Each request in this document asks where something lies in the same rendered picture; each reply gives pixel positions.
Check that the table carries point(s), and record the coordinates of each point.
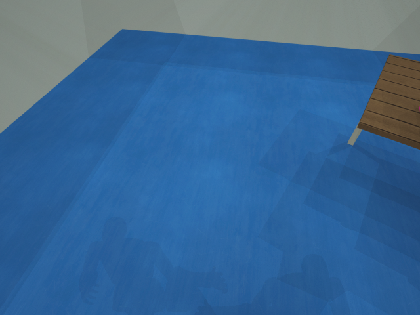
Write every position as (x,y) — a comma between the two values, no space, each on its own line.
(393,108)

